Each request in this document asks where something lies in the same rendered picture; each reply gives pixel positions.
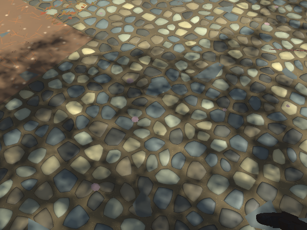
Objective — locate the robot right hand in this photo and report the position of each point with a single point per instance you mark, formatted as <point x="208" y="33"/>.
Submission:
<point x="283" y="220"/>

